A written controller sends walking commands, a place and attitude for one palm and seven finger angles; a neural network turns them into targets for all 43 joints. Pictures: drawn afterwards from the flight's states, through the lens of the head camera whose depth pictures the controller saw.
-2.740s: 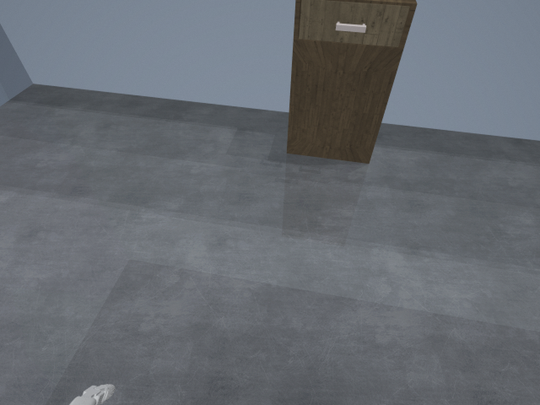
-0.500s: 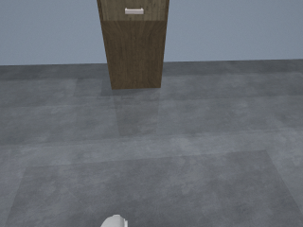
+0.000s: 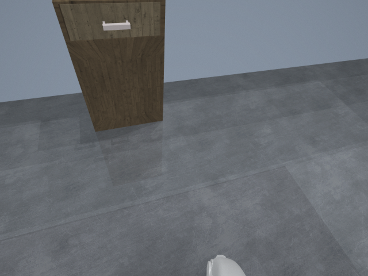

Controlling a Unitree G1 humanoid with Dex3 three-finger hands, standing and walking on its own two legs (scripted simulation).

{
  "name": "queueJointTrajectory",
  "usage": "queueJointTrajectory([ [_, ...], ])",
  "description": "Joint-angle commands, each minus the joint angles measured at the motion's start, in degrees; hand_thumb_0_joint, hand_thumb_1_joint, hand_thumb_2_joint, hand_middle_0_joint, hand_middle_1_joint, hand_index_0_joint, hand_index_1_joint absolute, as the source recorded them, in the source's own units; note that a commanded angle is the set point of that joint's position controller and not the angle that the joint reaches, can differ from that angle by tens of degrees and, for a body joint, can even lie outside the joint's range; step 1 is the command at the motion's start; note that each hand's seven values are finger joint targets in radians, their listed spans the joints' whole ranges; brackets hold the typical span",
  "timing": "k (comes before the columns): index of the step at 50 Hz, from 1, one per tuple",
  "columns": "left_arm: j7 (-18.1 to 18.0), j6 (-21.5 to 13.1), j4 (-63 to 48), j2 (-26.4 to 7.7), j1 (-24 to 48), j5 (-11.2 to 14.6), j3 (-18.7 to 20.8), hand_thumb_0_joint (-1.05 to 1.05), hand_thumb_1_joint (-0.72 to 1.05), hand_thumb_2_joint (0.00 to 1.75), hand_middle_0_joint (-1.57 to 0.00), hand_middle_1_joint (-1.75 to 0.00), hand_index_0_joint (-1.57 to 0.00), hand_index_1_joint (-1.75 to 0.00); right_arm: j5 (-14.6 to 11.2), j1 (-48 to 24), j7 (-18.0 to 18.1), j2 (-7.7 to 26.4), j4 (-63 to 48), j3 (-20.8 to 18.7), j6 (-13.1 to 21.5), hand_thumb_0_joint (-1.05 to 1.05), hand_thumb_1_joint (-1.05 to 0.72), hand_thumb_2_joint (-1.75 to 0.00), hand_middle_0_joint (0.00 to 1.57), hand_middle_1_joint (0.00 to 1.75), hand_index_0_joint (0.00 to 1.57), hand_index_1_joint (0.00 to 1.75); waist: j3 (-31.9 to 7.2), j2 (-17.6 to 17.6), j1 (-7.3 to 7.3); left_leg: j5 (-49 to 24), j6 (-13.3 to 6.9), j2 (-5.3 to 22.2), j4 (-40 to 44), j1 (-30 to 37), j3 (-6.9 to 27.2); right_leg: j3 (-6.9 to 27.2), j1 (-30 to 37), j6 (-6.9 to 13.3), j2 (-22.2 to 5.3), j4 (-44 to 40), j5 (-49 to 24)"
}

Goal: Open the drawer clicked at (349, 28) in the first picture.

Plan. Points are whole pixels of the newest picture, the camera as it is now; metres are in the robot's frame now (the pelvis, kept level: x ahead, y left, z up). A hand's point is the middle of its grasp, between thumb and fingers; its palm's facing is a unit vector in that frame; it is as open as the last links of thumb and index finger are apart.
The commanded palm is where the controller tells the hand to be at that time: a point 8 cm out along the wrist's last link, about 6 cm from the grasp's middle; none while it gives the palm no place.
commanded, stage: walk to a spot facing it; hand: left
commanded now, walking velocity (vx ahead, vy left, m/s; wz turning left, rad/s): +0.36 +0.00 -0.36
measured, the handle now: (116, 24) +1.15 +0.37 -0.03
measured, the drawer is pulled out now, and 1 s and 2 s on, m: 0.00 0.00 0.00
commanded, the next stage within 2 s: turn to face it in 0.76 s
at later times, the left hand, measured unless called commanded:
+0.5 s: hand (131, 222) +0.28 +0.15 -0.17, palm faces -0.09 -0.97 -0.22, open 7.2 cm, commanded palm none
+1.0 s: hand (153, 139) +0.58 +0.12 -0.17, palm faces -0.25 -0.95 -0.21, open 7.3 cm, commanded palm none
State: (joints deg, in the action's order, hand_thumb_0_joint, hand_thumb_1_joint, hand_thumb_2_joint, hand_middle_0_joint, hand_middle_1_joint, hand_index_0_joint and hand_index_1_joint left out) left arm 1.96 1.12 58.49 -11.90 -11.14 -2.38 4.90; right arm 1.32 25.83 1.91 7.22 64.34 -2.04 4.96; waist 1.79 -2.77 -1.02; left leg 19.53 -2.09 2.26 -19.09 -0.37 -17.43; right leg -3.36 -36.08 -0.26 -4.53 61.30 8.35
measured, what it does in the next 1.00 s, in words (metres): walks ahead, turning right: right foot, then left foot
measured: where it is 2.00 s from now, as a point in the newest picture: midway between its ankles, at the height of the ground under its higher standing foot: (190, 225)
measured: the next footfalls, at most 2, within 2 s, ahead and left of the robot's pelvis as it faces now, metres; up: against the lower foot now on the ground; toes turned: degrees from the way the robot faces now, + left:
right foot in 0.20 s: +0.23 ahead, -0.10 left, +0.00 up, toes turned -13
left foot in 0.66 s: +0.50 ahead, +0.08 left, +0.00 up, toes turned +0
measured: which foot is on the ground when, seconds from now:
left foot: down 0.00-0.20, up 0.22-0.64, down 0.66-1.00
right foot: up 0.00-0.18, down 0.20-0.68, up 0.70-1.00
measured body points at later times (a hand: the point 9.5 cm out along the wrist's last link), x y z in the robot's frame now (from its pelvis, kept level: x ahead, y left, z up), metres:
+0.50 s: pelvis +0.25 -0.04 +0.00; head +0.26 -0.05 +0.45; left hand +0.29 +0.20 -0.15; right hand +0.28 -0.29 -0.15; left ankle +0.35 +0.12 -0.68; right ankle +0.19 -0.09 -0.74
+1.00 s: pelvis +0.45 -0.04 +0.00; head +0.47 -0.04 +0.45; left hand +0.59 +0.17 -0.15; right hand +0.40 -0.28 -0.15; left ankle +0.46 +0.08 -0.74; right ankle +0.48 -0.19 -0.71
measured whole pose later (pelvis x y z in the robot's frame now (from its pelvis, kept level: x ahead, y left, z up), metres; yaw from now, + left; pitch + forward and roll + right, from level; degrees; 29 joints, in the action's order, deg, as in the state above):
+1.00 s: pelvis +0.45 -0.04 +0.00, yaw -17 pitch -1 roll +0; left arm 0.3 0.0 56.9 -11.0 -10.0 -1.6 4.5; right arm 1.6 15.3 1.3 10.3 59.8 -3.0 3.0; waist 3.4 -0.7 -1.1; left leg 16.2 0.4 6.8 -27.5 -9.2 -15.9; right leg -5.0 -27.7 -1.7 -6.1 46.5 14.1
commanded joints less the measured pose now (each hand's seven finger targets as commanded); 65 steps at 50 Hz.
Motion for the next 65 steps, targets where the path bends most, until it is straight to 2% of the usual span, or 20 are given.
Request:
queueJointTrajectory([
  [1,0.5,-1.3,-5.3,1.6,8.6,0.4,-1.5,0.00,0.90,0.90,-0.20,-0.30,-0.20,-0.30,0.3,6.9,0.5,6.3,0.2,-0.6,0.9,0.00,-0.90,-0.90,0.20,0.30,0.20,0.30,6.6,9.8,-2.30,-37.4,-1.9,14.9,6.5,5.2,5.7,-4.8,-5.0,0.9,0.3,-14.0,0.5],
  [5,0.0,-2.2,-4.6,0.9,6.7,0.6,-1.6,0.00,0.90,0.90,-0.20,-0.30,-0.20,-0.30,0.1,7.8,0.5,8.2,1.4,-0.7,0.2,0.00,-0.90,-0.90,0.20,0.30,0.20,0.30,4.1,11.2,-0.63,-60.0,-2.2,16.5,-1.6,7.5,2.6,-8.3,4.9,4.3,4.6,-22.2,5.6],
  [8,-0.7,-3.2,-0.1,-2.8,-9.0,0.2,-0.2,0.00,0.90,0.90,-0.20,-0.30,-0.20,-0.30,-0.5,3.1,0.1,10.7,0.0,-1.5,-0.1,0.00,-0.90,-0.90,0.20,0.30,0.20,0.30,-4.4,10.2,7.19,-62.2,-0.4,15.1,-21.8,1.8,0.2,-8.7,26.3,6.9,7.2,-28.9,2.4],
  [9,-1.1,-3.9,2.1,-6.7,-16.5,0.0,1.0,0.00,0.90,0.90,-0.20,-0.30,-0.20,-0.30,-1.1,2.2,-0.6,9.5,-0.9,-1.3,-0.1,0.00,-0.90,-0.90,0.20,0.30,0.20,0.30,-9.2,4.7,10.52,-45.8,1.1,12.9,-36.7,-10.9,-0.3,-0.7,41.4,9.9,0.3,-30.5,-1.4],
  [10,-1.9,-4.3,3.0,-11.8,-20.7,0.5,2.3,0.00,0.90,0.90,-0.20,-0.30,-0.20,-0.30,-1.8,3.8,-0.6,5.0,-2.9,-0.8,0.2,0.00,-0.90,-0.90,0.20,0.30,0.20,0.30,-14.7,-7.8,9.86,6.9,4.1,2.7,-56.2,-30.0,1.9,28.0,54.9,18.1,-17.2,-35.3,-8.8],
  [11,-2.3,-3.9,2.7,-13.8,-19.6,2.0,2.4,0.00,0.90,0.90,-0.20,-0.30,-0.20,-0.30,-1.7,-0.4,-0.5,5.8,-4.3,-1.0,0.0,0.00,-0.90,-0.90,0.20,0.30,0.20,0.30,-13.5,-5.0,9.25,13.2,2.9,1.6,-65.3,-35.6,11.2,36.0,52.6,21.2,-20.5,-42.7,-9.1],
  [14,-3.0,-4.4,0.3,-6.1,-7.8,1.9,0.2,0.00,0.90,0.90,-0.20,-0.30,-0.20,-0.30,-0.4,-5.2,-1.0,4.0,-4.8,-1.3,-1.3,0.00,-0.90,-0.90,0.20,0.30,0.20,0.30,2.4,4.5,2.98,0.3,2.7,8.4,-60.1,-34.8,16.5,21.3,27.2,14.6,-15.1,-47.4,0.3],
  [19,-2.8,-6.0,0.7,-2.9,-6.7,1.0,-1.1,0.00,0.90,0.90,-0.20,-0.30,-0.20,-0.30,0.1,-1.8,-1.7,1.2,-4.3,-1.2,-3.5,0.00,-0.90,-0.90,0.20,0.30,0.20,0.30,3.8,-0.5,-1.79,-4.6,4.4,8.3,-45.3,-28.3,13.8,7.9,15.7,11.0,-7.6,-49.2,-6.6],
  [28,-2.8,-6.1,3.5,-5.1,-14.8,1.1,-1.0,0.00,0.90,0.90,-0.20,-0.30,-0.20,-0.30,0.1,-21.1,-3.4,4.3,-11.0,-0.6,-1.4,0.00,-0.90,-0.90,0.20,0.30,0.20,0.30,2.8,-2.4,3.97,-8.8,3.9,4.8,-19.4,-30.9,9.5,8.5,33.9,9.4,-7.3,-43.5,-22.8],
  [32,-2.9,-5.8,3.4,-6.0,-13.2,1.9,-0.9,0.00,0.90,0.90,-0.20,-0.30,-0.20,-0.30,0.6,-7.5,-1.8,8.8,-6.9,-1.8,-0.7,0.00,-0.90,-0.90,0.20,0.30,0.20,0.30,-4.4,0.5,-3.41,-15.2,1.4,1.6,-9.3,-4.2,7.9,6.0,27.3,6.1,-4.2,-24.1,-34.7],
  [33,-2.7,-5.6,2.4,-3.8,-13.4,2.3,-1.1,0.00,0.90,0.90,-0.20,-0.30,-0.20,-0.30,1.1,1.6,-1.1,15.0,-4.8,-3.3,-0.3,0.00,-0.90,-0.90,0.20,0.30,0.20,0.30,-11.3,9.8,-6.58,-22.7,-2.6,13.7,-9.4,10.9,21.8,2.6,15.4,3.2,1.4,-10.1,-16.5],
  [34,-2.2,-5.9,1.0,-1.6,-14.2,2.7,-1.5,0.00,0.90,0.90,-0.20,-0.30,-0.20,-0.30,1.0,6.8,-1.1,19.7,-3.8,-4.2,-0.6,0.00,-0.90,-0.90,0.20,0.30,0.20,0.30,-16.2,20.7,-6.74,-30.4,-9.2,28.5,-3.6,18.1,37.7,-0.5,5.5,2.0,6.8,9.0,23.5],
  [35,-2.6,-5.5,0.2,-3.4,-11.2,2.0,-1.0,0.00,0.90,0.90,-0.20,-0.30,-0.20,-0.30,0.2,3.6,-1.0,17.9,-4.5,-3.4,-1.1,0.00,-0.90,-0.90,0.20,0.30,0.20,0.30,-12.1,14.0,-5.79,-23.3,-10.5,29.6,-0.1,11.3,36.6,3.6,3.6,2.9,3.6,15.1,25.1],
  [38,-1.1,-3.9,-0.4,-1.7,-6.0,1.3,-0.5,0.00,0.90,0.90,-0.20,-0.30,-0.20,-0.30,0.1,-8.1,-0.6,9.8,-7.2,-1.5,-0.3,0.00,-0.90,-0.90,0.20,0.30,0.20,0.30,2.4,8.3,-1.22,-18.2,-5.3,23.6,4.3,-7.8,23.0,3.3,1.8,1.0,-2.1,15.0,14.1],
  [43,-0.9,-0.3,-1.4,2.2,-8.9,0.9,0.3,0.00,0.90,0.90,-0.20,-0.30,-0.20,-0.30,0.1,-9.2,0.0,7.3,-7.6,-1.7,-0.4,0.00,-0.90,-0.90,0.20,0.30,0.20,0.30,0.8,10.7,2.11,-29.0,-3.4,18.2,3.8,-13.5,7.4,0.2,6.4,-1.3,-2.5,5.0,7.8],
  [51,-2.3,-2.4,-1.3,0.6,-6.7,0.8,-1.6,0.00,0.90,0.90,-0.20,-0.30,-0.20,-0.30,0.0,-8.5,-0.8,9.4,-5.4,-1.7,-2.4,0.00,-0.90,-0.90,0.20,0.30,0.20,0.30,-3.0,9.7,2.65,-26.0,-2.1,12.8,-6.2,-12.2,10.0,-5.0,24.6,-2.4,0.7,-32.3,-3.6],
  [52,-2.7,-2.9,-0.8,-2.2,-8.1,0.8,-1.2,0.00,0.90,0.90,-0.20,-0.30,-0.20,-0.30,-0.3,-8.1,-1.1,8.5,-5.3,-1.6,-2.6,0.00,-0.90,-0.90,0.20,0.30,0.20,0.30,-4.6,5.7,3.43,-18.9,0.4,10.6,-9.8,-13.8,9.6,-2.7,29.1,-2.5,-1.9,-35.9,-9.1],
  [54,-3.3,-3.4,-0.6,-10.7,-10.6,0.7,0.2,0.00,0.90,0.90,-0.20,-0.30,-0.20,-0.30,-0.8,-6.8,-1.4,4.0,-7.2,-0.8,-3.9,0.00,-0.90,-0.90,0.20,0.30,0.20,0.30,-8.0,-12.2,4.18,14.9,4.5,2.4,-28.0,-25.7,7.7,11.9,37.2,5.6,-21.3,-39.0,-30.9],
  [55,-3.4,-2.9,-1.2,-11.5,-10.3,0.9,0.1,0.00,0.90,0.90,-0.20,-0.30,-0.20,-0.30,-0.9,-7.5,-1.1,4.8,-7.8,-1.1,-5.0,0.00,-0.90,-0.90,0.20,0.30,0.20,0.30,-7.8,-9.6,4.73,19.4,4.1,2.6,-35.8,-25.1,12.2,11.7,33.1,9.0,-23.3,-41.0,-27.4],
  [65,-4.6,-1.4,-6.0,-7.7,0.8,0.5,0.7,0.00,0.90,0.90,-0.20,-0.30,-0.20,-0.30,-0.4,-9.0,-2.7,4.5,-9.3,-2.2,-7.2,0.00,-0.90,-0.90,0.20,0.30,0.20,0.30,-1.3,-7.7,0.99,6.2,5.5,3.8,-33.1,-24.8,10.7,-4.9,23.3,5.9,-18.1,-41.3,-7.1],
])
